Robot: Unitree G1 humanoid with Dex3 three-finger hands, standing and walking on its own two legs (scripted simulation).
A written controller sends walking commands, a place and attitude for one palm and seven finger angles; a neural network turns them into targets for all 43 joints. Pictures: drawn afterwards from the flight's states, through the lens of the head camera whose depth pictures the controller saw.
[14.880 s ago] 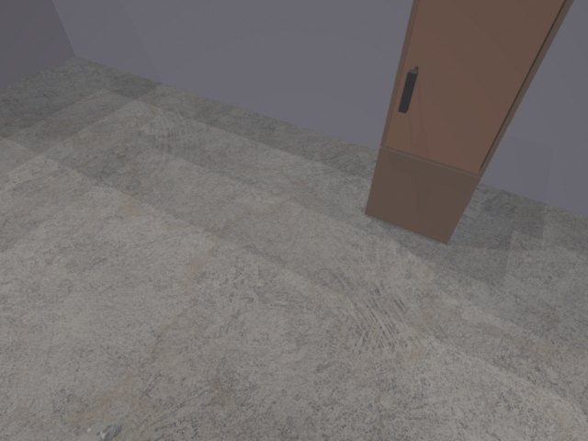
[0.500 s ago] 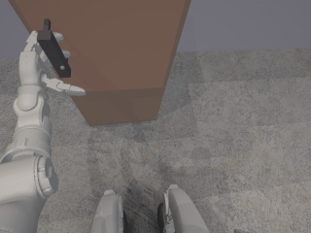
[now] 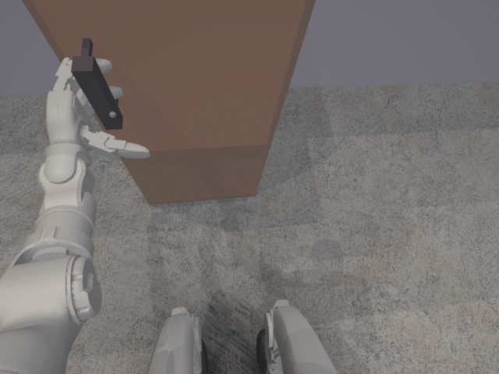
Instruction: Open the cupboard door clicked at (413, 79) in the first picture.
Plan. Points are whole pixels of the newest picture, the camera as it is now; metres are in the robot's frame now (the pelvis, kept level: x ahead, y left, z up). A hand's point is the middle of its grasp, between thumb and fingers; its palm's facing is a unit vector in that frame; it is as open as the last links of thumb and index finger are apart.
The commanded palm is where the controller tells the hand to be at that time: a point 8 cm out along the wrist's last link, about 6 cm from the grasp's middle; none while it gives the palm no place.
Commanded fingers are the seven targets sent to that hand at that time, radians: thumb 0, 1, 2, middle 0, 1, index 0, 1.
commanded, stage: slide the fingers in behind the handle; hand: left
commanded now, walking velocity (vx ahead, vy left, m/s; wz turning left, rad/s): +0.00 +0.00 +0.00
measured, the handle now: (101, 86) +0.56 +0.20 +0.03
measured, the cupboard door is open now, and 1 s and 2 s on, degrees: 0 1 44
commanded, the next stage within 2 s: close the thumb around the handle in 0.06 s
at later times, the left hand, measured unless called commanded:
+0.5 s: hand (111, 113) +0.51 +0.18 +0.04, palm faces +0.06 -1.00 -0.02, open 10.8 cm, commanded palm +0.48 +0.21 +0.04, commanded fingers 0.00 0.51 0.73 -0.37 -1.31 -0.37 -1.31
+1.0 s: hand (112, 115) +0.50 +0.18 +0.04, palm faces +0.07 -1.00 -0.01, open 6.3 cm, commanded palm +0.47 +0.21 +0.04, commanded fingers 0.00 0.90 0.90 -0.40 -1.35 -0.40 -1.35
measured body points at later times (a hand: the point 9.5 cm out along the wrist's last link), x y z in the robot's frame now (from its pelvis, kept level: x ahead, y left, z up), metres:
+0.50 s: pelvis +0.00 +0.00 +0.00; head +0.16 +0.02 +0.42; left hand +0.50 +0.24 +0.04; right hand +0.03 -0.26 -0.12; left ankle +0.02 +0.10 -0.62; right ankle +0.02 -0.12 -0.62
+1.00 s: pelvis +0.00 +0.00 +0.00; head +0.16 +0.02 +0.42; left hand +0.49 +0.23 +0.04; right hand +0.03 -0.26 -0.12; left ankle +0.02 +0.10 -0.62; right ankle +0.02 -0.12 -0.62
